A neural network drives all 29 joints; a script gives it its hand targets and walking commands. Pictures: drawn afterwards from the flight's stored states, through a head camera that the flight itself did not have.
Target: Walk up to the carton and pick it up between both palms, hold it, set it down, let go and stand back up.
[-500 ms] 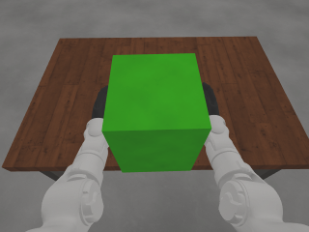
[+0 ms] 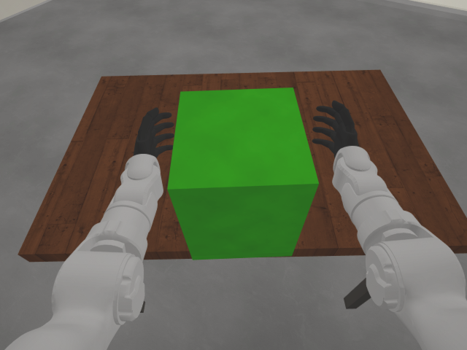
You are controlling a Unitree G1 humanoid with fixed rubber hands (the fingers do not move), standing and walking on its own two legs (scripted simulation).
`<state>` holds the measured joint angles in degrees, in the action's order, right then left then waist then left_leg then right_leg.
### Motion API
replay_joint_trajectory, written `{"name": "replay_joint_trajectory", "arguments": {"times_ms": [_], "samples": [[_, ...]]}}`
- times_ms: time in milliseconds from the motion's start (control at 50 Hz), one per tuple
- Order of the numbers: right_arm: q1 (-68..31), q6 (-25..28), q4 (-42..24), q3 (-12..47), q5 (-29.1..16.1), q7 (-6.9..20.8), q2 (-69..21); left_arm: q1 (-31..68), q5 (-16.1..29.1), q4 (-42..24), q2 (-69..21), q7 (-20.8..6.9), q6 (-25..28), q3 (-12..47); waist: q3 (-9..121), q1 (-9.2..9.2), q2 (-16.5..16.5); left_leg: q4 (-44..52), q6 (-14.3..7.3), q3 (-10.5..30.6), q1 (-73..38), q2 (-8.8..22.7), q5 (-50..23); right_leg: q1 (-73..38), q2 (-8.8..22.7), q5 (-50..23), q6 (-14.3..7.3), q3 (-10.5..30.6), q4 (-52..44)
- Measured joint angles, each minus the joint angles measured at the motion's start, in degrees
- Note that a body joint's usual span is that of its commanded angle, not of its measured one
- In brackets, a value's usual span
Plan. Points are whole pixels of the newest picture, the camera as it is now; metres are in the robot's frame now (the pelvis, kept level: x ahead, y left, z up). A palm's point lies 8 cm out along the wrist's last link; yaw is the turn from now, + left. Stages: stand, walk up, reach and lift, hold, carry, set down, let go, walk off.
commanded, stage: set down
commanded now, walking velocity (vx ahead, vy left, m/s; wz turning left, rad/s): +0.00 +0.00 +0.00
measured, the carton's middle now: (239, 179) +0.43 +0.00 +0.03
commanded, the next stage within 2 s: none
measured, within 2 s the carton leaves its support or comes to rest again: neither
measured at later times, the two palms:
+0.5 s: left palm (121, 138) +0.42 +0.18 +0.16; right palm (374, 127) +0.42 -0.20 +0.17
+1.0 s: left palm (124, 191) +0.37 +0.18 +0.10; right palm (364, 173) +0.38 -0.19 +0.11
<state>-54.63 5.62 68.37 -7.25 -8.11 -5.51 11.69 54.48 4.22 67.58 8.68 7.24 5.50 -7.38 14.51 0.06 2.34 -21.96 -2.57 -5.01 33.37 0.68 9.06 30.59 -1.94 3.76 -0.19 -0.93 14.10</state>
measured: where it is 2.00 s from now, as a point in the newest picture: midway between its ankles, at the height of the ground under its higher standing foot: outside the picture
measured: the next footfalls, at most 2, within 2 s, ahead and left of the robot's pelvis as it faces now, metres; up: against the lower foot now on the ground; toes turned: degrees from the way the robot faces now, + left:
none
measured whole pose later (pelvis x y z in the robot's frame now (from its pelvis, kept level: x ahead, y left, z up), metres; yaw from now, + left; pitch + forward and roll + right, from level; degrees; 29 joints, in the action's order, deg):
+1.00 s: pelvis -0.02 -0.02 +0.01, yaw +3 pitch +6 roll -1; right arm -38.8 -6.2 49.7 -5.0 -9.4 -9.2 8.3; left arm 37.9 9.5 52.3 13.0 2.1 -2.8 -3.1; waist 8.5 2.4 -0.1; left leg -20.8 -1.3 -2.2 18.4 0.2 8.6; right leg 16.9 -1.6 7.0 -2.0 -3.7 17.7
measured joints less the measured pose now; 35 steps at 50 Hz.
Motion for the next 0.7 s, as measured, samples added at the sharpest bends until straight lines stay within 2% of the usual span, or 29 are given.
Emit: {"name": "replay_joint_trajectory", "arguments": {"times_ms": [180, 320, 500, 700], "samples": [[-4.6, -7.0, 0.8, 5.7, -6.1, -0.1, 3.9, 3.9, 8.6, 0.4, 4.9, -0.3, -6.0, 6.3, -0.7, 0.4, -0.5, -0.9, 0.4, 0.6, -2.4, 0.2, -0.1, -2.0, -0.2, 0.8, -0.4, -0.6, 2.1], [-6.2, -11.2, 0.1, 6.9, -7.6, -0.4, 4.3, 5.4, 13.0, 0.9, 8.1, -1.4, -8.6, 10.2, -1.3, 1.84, -0.9, -1.1, 0.8, 1.6, -4.6, 0.1, -0.3, -4.2, -0.1, 1.5, -0.9, -1.7, 3.2], [-3.5, -14.9, -4.1, 5.0, -5.4, -1.4, 2.5, 3.3, 13.2, -0.8, 8.8, -2.7, -10.4, 10.4, -1.8, 3.24, -1.2, -0.5, 1.1, 2.7, -7.1, -0.3, -0.8, -6.3, 0.2, 2.1, -1.3, -2.7, 3.9], [0.4, -16.2, -8.8, 3.3, -3.1, -2.9, 0.1, -0.2, 10.3, -3.7, 7.5, -3.6, -11.2, 7.7, -2.8, 3.45, -1.4, -0.1, 1.2, 2.9, -8.8, -0.5, -1.1, -7.6, 0.5, 2.6, -1.6, -3.0, 4.8]]}}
